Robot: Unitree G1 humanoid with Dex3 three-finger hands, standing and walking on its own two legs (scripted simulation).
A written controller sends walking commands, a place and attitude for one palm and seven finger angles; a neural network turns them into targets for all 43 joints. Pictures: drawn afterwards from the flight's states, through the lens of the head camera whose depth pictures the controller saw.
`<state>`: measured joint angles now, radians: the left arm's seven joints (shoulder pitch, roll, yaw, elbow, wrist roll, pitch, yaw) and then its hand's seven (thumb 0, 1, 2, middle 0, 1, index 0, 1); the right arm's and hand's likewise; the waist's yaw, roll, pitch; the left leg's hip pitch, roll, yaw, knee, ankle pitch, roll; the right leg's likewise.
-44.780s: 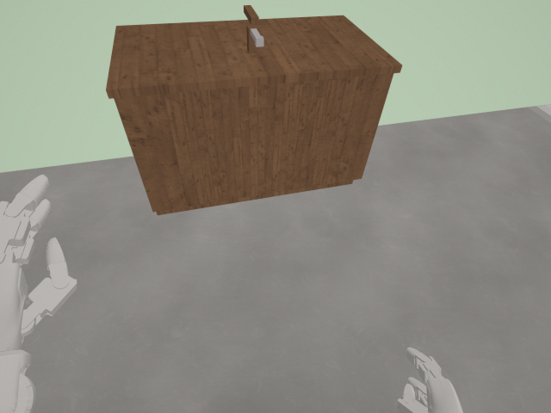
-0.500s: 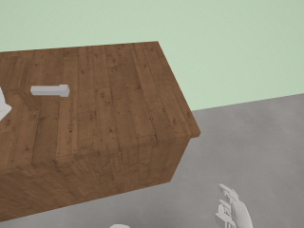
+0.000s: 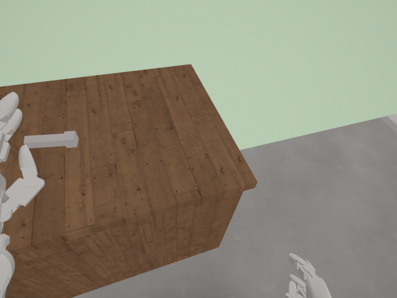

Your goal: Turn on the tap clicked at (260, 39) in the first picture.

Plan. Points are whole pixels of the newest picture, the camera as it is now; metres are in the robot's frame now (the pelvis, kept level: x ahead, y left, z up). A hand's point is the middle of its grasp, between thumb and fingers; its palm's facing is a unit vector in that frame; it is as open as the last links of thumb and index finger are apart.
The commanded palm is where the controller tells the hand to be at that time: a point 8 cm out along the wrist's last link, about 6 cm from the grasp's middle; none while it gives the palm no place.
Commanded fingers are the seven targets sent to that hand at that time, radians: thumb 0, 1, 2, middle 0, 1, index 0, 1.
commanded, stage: come to a stop and stand still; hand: left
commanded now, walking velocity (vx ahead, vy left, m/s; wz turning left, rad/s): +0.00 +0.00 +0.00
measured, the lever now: (70, 139) +0.42 +0.35 +0.02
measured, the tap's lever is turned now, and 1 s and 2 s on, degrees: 80 80 80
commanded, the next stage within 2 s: look again from close up in 0.36 s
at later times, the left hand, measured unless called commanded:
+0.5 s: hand (55, 183) +0.23 +0.24 +0.16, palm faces +0.39 -0.84 -0.37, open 7.4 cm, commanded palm +0.17 +0.27 +0.18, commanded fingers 0.00 0.90 0.90 -0.20 -0.30 -0.20 -0.30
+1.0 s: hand (59, 197) +0.21 +0.23 +0.15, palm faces +0.37 -0.85 -0.38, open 7.4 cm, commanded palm +0.16 +0.27 +0.18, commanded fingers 0.00 0.90 0.90 -0.20 -0.30 -0.20 -0.30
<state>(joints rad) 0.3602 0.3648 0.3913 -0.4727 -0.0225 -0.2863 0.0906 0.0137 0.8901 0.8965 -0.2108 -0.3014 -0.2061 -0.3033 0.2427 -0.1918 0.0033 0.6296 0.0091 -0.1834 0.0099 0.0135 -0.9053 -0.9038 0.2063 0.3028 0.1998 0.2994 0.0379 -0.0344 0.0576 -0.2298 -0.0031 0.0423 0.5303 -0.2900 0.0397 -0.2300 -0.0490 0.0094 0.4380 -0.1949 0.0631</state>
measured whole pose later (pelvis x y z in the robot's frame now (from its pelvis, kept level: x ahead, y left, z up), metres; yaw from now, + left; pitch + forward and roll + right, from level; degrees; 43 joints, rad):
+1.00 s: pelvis +0.00 -0.01 +0.00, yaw +0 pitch -1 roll -1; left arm 0.43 0.34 0.33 -0.42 -0.03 -0.20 0.10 0.01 0.89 0.90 -0.21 -0.30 -0.21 -0.30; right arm 0.22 -0.22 -0.02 0.59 0.02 -0.12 -0.03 0.01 -0.91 -0.90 0.21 0.30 0.20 0.30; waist 0.02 0.00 0.04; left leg -0.21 0.01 0.04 0.49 -0.27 0.03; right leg -0.22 -0.04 0.00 0.42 -0.18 0.05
